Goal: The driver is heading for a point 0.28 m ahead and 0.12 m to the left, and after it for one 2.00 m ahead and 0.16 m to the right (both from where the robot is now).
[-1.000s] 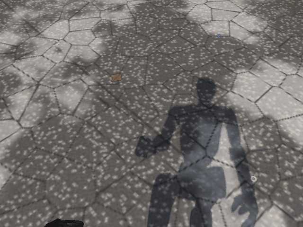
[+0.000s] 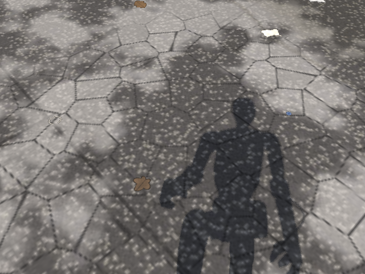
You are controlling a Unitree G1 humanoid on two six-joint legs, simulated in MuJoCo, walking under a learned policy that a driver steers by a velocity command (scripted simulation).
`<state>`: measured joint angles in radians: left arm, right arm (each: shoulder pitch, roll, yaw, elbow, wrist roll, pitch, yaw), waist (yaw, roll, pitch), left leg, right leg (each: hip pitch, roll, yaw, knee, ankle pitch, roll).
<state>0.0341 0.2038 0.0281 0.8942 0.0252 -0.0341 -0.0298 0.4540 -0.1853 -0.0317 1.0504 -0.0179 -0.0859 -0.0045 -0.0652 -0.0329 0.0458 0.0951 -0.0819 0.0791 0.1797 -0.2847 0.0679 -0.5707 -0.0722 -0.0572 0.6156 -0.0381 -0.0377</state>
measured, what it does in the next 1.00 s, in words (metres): walks ahead: right foot, then left foot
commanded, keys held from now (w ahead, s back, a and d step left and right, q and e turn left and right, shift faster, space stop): w+q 0.12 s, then q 0.40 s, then e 0.48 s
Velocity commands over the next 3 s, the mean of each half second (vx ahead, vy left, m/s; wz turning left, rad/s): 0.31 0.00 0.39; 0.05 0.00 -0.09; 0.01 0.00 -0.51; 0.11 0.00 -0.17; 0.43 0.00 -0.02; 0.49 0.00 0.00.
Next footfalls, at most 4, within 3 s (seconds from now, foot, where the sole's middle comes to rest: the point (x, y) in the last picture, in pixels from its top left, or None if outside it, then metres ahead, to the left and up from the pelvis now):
0.08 right None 0.22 -0.11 -0.78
0.56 left None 0.32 0.10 -0.78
1.02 right None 0.25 -0.11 -0.78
1.54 left None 0.27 0.08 -0.78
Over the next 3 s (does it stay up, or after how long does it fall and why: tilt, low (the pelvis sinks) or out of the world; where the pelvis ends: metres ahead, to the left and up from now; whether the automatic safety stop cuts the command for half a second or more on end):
stays up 0.75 -0.10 0.00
